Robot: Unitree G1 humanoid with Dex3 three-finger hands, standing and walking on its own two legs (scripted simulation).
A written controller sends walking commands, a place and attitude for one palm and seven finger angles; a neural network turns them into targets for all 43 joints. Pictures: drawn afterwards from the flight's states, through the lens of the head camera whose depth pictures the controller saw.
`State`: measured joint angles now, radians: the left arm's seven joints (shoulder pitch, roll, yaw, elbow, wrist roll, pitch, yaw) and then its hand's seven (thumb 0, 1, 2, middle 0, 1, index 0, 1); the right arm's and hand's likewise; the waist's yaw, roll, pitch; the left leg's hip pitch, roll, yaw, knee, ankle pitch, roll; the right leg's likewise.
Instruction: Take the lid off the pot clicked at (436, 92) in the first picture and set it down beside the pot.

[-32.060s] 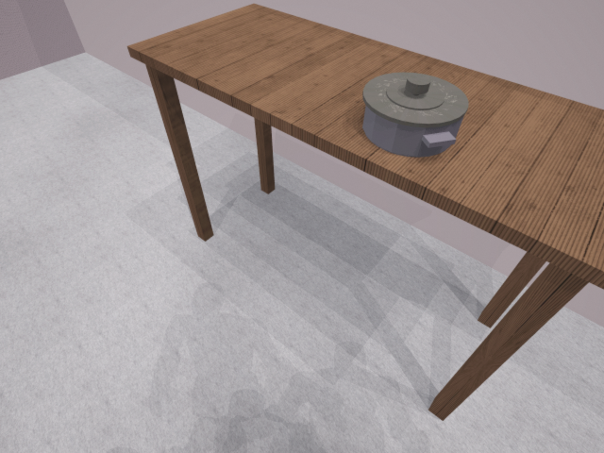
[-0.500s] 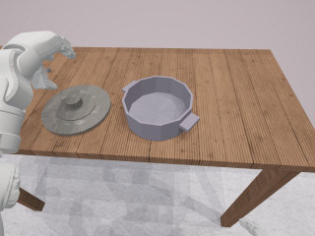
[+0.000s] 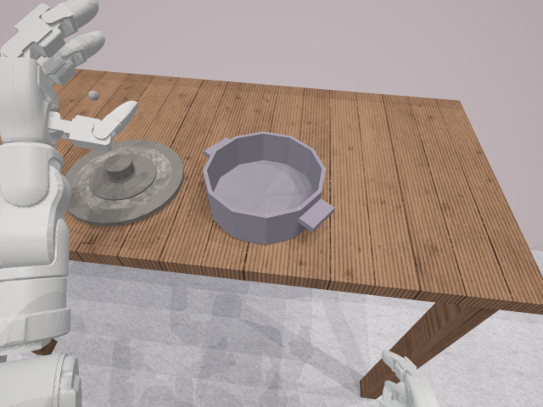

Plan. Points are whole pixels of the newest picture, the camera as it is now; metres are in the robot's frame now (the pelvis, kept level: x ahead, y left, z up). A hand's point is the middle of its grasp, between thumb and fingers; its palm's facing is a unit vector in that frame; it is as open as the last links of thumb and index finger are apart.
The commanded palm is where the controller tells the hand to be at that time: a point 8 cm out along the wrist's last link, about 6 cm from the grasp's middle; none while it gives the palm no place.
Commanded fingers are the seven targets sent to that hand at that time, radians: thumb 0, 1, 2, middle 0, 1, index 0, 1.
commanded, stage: draw the hand back to the body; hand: left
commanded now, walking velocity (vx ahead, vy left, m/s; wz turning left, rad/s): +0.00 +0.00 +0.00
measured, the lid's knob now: (119, 166) +0.45 +0.29 +0.09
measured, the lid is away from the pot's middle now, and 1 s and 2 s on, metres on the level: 0.25 0.25 0.25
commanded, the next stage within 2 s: step back with the hand held close in 1.50 s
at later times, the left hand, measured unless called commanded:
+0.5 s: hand (60, 127) +0.29 +0.22 +0.29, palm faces +0.46 -0.86 -0.20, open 8.8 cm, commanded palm +0.24 +0.26 +0.28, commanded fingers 0.00 0.73 0.92 -0.27 -0.29 -0.27 -0.29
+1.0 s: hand (10, 188) +0.22 +0.23 +0.28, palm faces +0.48 -0.84 -0.24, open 7.4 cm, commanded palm +0.17 +0.27 +0.27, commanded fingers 0.00 0.90 0.90 -0.20 -0.30 -0.20 -0.30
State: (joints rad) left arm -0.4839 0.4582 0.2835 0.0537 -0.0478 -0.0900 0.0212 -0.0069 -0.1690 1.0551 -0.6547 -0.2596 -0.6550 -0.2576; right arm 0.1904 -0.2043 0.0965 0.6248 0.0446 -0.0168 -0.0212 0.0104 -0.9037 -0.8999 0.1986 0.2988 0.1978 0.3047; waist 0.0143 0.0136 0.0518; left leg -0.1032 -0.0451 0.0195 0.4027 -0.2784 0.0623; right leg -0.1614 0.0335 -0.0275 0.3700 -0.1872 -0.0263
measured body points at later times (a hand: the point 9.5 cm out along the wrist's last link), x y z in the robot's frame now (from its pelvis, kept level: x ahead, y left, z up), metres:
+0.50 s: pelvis +0.01 -0.02 +0.00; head +0.01 -0.04 +0.45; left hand +0.26 +0.27 +0.30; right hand +0.20 -0.25 -0.09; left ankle -0.04 +0.07 -0.74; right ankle +0.01 -0.11 -0.74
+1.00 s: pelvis -0.01 -0.01 +0.00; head -0.02 -0.03 +0.45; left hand +0.19 +0.28 +0.29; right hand +0.18 -0.22 -0.09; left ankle -0.04 +0.07 -0.74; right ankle +0.01 -0.11 -0.74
